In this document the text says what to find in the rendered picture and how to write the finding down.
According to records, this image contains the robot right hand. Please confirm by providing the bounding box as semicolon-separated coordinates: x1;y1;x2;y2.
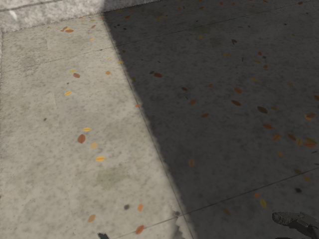
272;212;319;239

